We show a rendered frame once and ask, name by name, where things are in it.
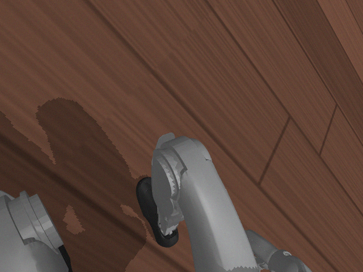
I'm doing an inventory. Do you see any right robot hand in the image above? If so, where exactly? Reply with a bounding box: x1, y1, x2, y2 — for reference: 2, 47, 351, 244
245, 229, 278, 272

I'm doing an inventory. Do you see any right robot arm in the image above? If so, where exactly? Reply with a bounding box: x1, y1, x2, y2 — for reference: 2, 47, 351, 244
268, 249, 312, 272

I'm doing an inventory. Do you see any right robot foot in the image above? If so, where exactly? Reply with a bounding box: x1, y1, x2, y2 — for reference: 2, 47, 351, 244
136, 177, 179, 248

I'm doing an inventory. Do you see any left robot foot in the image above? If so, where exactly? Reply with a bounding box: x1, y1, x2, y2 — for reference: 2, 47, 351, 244
58, 245, 73, 272

